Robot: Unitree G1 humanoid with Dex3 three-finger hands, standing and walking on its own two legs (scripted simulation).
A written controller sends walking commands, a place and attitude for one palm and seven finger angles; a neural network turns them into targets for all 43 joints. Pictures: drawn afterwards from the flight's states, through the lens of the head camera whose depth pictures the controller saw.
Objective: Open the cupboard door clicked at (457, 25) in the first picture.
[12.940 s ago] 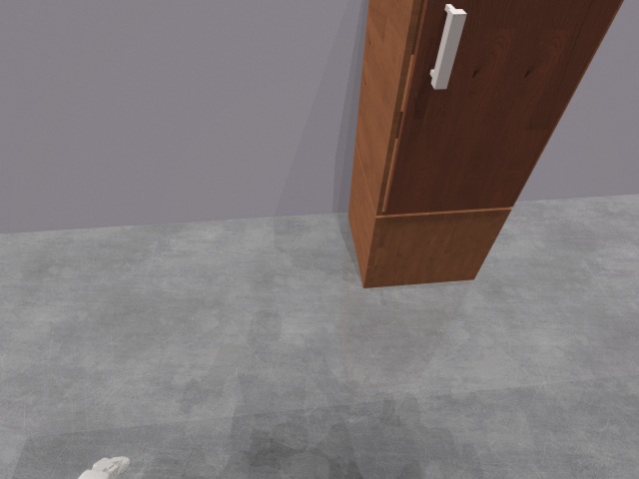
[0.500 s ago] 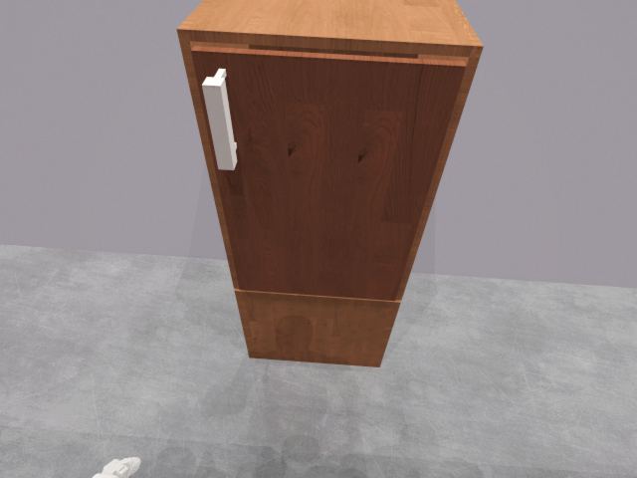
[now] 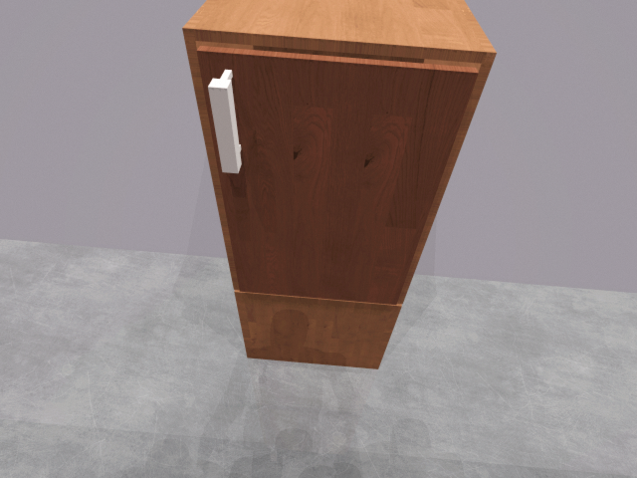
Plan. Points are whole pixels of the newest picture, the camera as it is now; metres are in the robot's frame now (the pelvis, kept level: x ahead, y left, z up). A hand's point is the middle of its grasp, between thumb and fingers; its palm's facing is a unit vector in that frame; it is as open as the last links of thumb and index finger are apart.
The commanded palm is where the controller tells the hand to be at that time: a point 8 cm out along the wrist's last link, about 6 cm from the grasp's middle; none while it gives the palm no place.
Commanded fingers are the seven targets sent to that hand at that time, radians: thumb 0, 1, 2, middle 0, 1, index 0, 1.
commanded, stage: come to a stop and stand still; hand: left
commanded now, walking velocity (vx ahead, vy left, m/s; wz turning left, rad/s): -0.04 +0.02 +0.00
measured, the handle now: (229, 122) +0.57 +0.18 +0.16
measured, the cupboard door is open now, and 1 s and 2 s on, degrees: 0 0 0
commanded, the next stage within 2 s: look again from close up in 0.84 s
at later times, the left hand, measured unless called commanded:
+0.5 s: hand out of the picture +0.05 +0.21 -0.17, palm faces +0.00 -0.97 -0.26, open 7.4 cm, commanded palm none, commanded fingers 0.00 0.90 0.90 -0.20 -0.30 -0.20 -0.30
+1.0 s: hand out of the picture +0.00 +0.23 -0.16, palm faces -0.03 -0.95 -0.31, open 7.4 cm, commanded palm none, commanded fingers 0.00 0.90 0.90 -0.20 -0.30 -0.20 -0.30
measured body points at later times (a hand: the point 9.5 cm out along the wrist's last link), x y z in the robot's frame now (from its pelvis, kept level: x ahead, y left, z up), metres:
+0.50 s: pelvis +0.00 +0.01 +0.00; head -0.01 +0.01 +0.45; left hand +0.05 +0.26 -0.15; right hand +0.07 -0.25 -0.14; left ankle +0.06 +0.10 -0.73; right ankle -0.04 -0.15 -0.73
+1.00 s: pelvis -0.02 +0.00 +0.01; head -0.02 +0.00 +0.46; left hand +0.01 +0.28 -0.14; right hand +0.04 -0.29 -0.13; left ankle +0.06 +0.10 -0.73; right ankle -0.04 -0.15 -0.73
